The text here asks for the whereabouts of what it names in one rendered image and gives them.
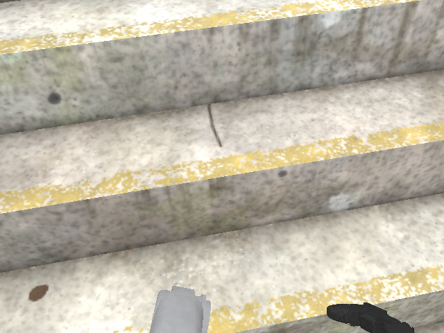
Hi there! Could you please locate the left robot thigh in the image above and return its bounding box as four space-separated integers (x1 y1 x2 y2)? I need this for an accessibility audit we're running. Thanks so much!
151 286 211 333

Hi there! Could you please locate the robot right hand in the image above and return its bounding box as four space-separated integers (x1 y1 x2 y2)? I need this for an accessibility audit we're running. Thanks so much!
327 302 415 333

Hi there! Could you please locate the robot left shin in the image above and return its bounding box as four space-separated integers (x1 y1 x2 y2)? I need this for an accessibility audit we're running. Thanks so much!
149 290 170 333

